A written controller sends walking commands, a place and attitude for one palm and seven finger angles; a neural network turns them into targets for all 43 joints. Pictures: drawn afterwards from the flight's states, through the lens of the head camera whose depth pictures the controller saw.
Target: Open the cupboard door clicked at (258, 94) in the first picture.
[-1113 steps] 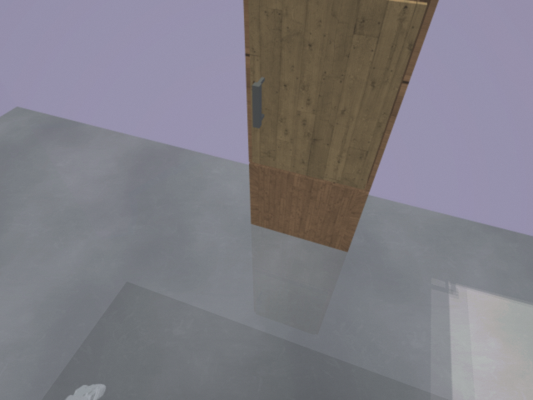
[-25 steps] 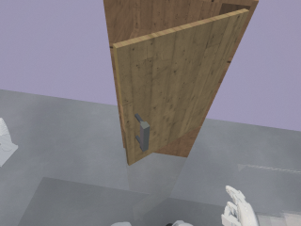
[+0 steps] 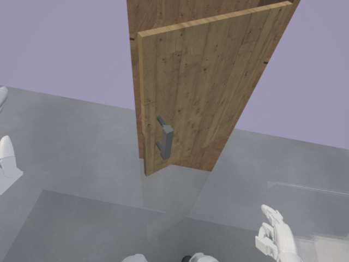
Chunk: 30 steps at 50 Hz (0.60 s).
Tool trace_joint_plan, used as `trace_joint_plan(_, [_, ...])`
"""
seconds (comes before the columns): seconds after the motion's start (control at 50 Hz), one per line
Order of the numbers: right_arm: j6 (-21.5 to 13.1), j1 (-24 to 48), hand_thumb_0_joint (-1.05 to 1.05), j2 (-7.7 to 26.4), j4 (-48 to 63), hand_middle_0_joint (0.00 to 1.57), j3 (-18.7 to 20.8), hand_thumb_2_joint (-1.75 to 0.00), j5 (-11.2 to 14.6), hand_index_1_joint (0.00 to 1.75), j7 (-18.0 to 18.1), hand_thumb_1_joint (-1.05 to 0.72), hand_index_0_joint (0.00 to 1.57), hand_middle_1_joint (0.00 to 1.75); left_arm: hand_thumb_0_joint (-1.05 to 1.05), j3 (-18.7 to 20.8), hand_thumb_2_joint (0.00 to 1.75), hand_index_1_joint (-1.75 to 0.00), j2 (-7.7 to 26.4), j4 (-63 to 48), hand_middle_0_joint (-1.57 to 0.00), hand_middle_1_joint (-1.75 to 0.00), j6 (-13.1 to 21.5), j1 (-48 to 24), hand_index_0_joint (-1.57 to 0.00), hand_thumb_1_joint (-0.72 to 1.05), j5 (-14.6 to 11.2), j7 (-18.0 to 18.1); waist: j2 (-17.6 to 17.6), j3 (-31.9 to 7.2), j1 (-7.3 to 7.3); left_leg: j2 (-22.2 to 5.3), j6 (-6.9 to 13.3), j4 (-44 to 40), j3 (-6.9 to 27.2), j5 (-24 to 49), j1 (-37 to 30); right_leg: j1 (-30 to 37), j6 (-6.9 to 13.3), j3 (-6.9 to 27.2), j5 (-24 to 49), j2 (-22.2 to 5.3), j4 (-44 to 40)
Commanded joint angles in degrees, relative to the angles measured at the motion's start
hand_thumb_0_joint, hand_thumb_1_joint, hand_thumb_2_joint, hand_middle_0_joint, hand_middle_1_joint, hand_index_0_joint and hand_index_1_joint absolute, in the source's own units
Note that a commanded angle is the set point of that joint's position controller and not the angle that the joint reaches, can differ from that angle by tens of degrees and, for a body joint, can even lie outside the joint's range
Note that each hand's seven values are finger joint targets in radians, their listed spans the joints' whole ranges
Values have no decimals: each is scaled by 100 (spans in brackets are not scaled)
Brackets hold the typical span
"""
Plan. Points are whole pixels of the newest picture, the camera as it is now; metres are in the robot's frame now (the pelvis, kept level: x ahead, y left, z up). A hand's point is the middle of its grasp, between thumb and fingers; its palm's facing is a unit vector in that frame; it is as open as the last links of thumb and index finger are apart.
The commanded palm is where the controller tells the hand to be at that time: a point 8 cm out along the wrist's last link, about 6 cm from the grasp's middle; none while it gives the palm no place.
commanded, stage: step back with the hand held close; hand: left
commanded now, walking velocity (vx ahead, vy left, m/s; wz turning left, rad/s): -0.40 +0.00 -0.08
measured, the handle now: (162, 138) +0.45 +0.05 -0.05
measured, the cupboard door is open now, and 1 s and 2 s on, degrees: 41 41 41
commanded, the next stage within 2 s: stop stepping back and stand still in 0.20 s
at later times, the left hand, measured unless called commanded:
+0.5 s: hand out of the picture +0.10 +0.19 +0.19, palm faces +0.25 -0.79 -0.56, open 7.4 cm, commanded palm +0.06 +0.24 +0.19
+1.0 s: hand out of the picture +0.03 +0.23 +0.19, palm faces +0.42 -0.82 -0.39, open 7.4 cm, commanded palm -0.01 +0.27 +0.19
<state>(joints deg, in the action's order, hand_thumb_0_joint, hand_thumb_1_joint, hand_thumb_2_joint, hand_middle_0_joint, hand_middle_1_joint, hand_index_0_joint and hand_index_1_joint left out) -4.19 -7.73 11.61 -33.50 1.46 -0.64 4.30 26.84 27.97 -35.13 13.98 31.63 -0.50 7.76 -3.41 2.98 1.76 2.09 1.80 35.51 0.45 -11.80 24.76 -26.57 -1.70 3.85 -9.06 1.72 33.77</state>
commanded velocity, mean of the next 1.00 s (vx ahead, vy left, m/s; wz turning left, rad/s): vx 0.02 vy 0.03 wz -0.01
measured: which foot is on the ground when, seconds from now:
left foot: down 0.00-0.38, up 0.40-0.54, down 0.56-1.00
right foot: up 0.00-0.32, down 0.34-1.00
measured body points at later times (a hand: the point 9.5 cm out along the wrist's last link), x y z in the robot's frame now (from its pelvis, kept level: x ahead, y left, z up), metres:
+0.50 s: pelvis -0.12 -0.04 +0.01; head -0.10 -0.03 +0.46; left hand +0.08 +0.23 +0.22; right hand +0.02 -0.29 -0.07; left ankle -0.04 +0.06 -0.69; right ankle -0.23 -0.13 -0.72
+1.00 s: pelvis -0.17 -0.02 +0.00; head -0.21 -0.01 +0.45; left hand +0.01 +0.27 +0.21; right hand -0.05 -0.27 -0.08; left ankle -0.08 +0.06 -0.72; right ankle -0.23 -0.13 -0.72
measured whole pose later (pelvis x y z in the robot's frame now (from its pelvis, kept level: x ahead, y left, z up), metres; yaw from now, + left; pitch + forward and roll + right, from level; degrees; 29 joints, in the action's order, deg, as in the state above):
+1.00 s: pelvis -0.17 -0.02 +0.00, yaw -5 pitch -3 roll -2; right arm -7.3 -15.9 11.8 -38.3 -0.9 -0.5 5.6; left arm 23.3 22.3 -24.7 11.7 29.2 -1.9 8.8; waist 1.2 -3.3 -0.6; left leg -0.4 1.5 35.8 -1.8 -14.6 21.7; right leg -7.8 1.5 -1.6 -21.4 2.1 31.9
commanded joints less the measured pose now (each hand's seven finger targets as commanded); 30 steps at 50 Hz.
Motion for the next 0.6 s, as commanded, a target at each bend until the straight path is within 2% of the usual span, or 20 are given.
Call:
trace_joint_plan(0.0, [-499,253,0,811,799,20,360,-90,-135,30,116,-90,20,30,0,1003,90,-30,828,-1104,-20,-30,329,91,-20,90,-39,147,1803,-1072,-144,-2263,930,-2735,2098,-1164,1376,1882,49,-2,-1655,533,3345])
trace_joint_plan(0.02, [-564,251,0,746,715,20,331,-90,-101,30,111,-90,20,30,0,944,90,-30,845,-1132,-20,-30,316,29,-20,90,-86,192,1315,-1037,-169,-2113,885,-2213,1808,-84,578,1192,91,107,-1785,355,3063])
trace_joint_plan(0.04, [-664,180,0,722,569,20,322,-90,-69,30,86,-90,20,30,0,704,90,-30,616,-997,-20,-30,268,91,-20,90,-150,203,1067,-1020,-229,-1923,800,-1974,1447,887,-434,491,81,3,-1962,249,2747])
trace_joint_plan(0.08, [-790,76,0,718,357,20,265,-90,-54,30,22,-90,20,30,0,346,90,-30,435,-945,-20,-30,143,16,-20,90,-186,205,1196,-1209,-191,-1836,709,-1923,1266,1646,-1439,166,51,-156,-2060,145,2138])
trace_joint_plan(0.16, [-856,187,0,769,178,20,186,-90,-101,30,27,-90,20,30,0,66,90,-30,436,-1009,-20,-30,-48,-657,-20,90,-185,198,1532,-1353,-169,-1739,622,-2152,1121,1553,-1943,551,62,-252,-2100,167,1072])
trace_joint_plan(0.22, [-790,257,0,784,263,20,172,-90,-139,30,-10,-90,20,30,0,394,90,-30,799,-1123,-20,-30,-75,-523,-20,90,-243,182,1783,-1673,-246,-1572,465,-2292,882,1450,-1979,1093,157,-467,-1942,238,212])
trace_joint_plan(0.24, [-768,298,0,724,315,20,157,-90,-123,30,-48,-90,20,30,0,392,90,-30,731,-1175,-20,-30,-44,-460,-20,90,-318,142,1823,-1842,-288,-1527,409,-2232,817,1666,-2094,1257,209,-501,-1813,233,-153])
trace_joint_plan(0.28, [-652,375,0,709,425,20,141,-90,-108,30,-111,-90,20,30,0,703,90,-30,972,-1252,-20,-30,60,-124,-20,90,-417,73,1564,-1963,-372,-1428,260,-1819,554,1913,-2104,1532,291,-482,-1023,64,-1214])
trace_joint_plan(0.3, [-575,404,0,678,534,20,103,-90,-67,30,-141,-90,20,30,0,838,90,-30,1078,-1260,-20,-30,113,150,-20,90,-442,30,1142,-1854,-369,-1053,85,-1421,207,1201,-2036,1542,347,-365,-505,-164,-1929])
trace_joint_plan(0.32, [-476,374,0,596,639,20,44,-90,-55,30,-145,-90,20,30,0,1070,90,-30,1375,-1254,-20,-30,132,502,-20,90,-429,34,382,-1794,-277,-470,-187,-698,-259,121,-1668,1397,605,176,77,-860,-2128])
trace_joint_plan(0.34, [-409,356,0,523,654,20,-20,-90,-48,30,-136,-90,20,30,0,1180,90,-30,1464,-1173,-20,-30,192,500,-20,90,-449,80,-263,-1464,-274,-219,-356,359,-481,-461,-1331,750,842,788,55,-1713,-2389])
trace_joint_plan(0.36, [-360,323,0,554,642,20,-15,-90,33,30,-106,-90,20,30,0,1039,90,-30,1293,-1081,-20,-30,183,502,-20,90,-441,115,-675,-1214,-317,29,-350,1487,-280,-801,-353,1080,988,947,1717,-1933,-1977])
trace_joint_plan(0.38, [-358,259,0,510,664,20,-21,-90,132,30,-90,-90,20,30,0,1094,90,-30,1227,-750,-20,-30,67,674,-20,90,-373,144,-1048,-1218,-227,-46,-294,1942,-122,-953,442,1617,821,643,3392,-1784,-1367])
trace_joint_plan(0.4, [-341,254,0,420,690,20,-66,-90,122,30,-62,-90,20,30,0,1084,90,-30,1116,-653,-20,-30,-10,696,-20,90,-339,161,-822,-1257,-160,-216,-258,1750,-82,-822,687,1988,809,423,3823,-1754,-1052])
trace_joint_plan(0.42, [-338,324,0,448,727,20,-99,-90,101,30,-37,-90,20,30,0,1033,90,-30,1063,-626,-20,-30,-50,522,-20,90,-321,189,-549,-1217,-136,-333,-222,1182,-180,-706,508,1977,864,356,3488,-1745,-954])
trace_joint_plan(0.46, [-365,173,0,610,572,20,-98,-90,64,30,55,-90,20,30,0,787,90,-30,857,-304,-20,-30,-87,221,-20,90,-285,260,116,-914,-37,-266,-161,192,-422,-167,-425,1485,693,158,2919,-1549,-952])
trace_joint_plan(0.5, [-438,46,0,785,461,20,-4,-90,83,30,115,-90,20,30,0,520,90,-30,732,12,-20,-30,-113,-84,-20,90,-276,256,148,-890,-5,-289,12,-710,-310,759,-1344,1204,291,-16,2175,-1192,-800])
trace_joint_plan(0.54, [-518,-14,0,955,516,20,101,-90,165,30,153,-90,20,30,0,280,90,-30,627,85,-20,-30,-80,-300,-20,90,-256,204,221,-841,-72,-658,167,-903,61,1497,-1682,1166,-33,-93,1460,-780,-753])
trace_joint_plan(0.56, [-533,-39,0,998,542,20,131,-90,183,30,151,-90,20,30,0,314,90,-30,686,133,-20,-30,-58,-311,-20,90,-216,200,126,-847,-116,-719,210,-775,154,1836,-1753,1179,-101,-36,1517,-648,-851])
trace_joint_plan(0.58, [-509,-79,0,940,522,20,86,-90,120,30,145,-90,20,30,0,409,90,-30,759,191,-20,-30,-59,-103,-20,90,-167,204,205,-915,-75,-662,224,-611,158,2473,-1760,1259,-5,-74,2073,-608,-773])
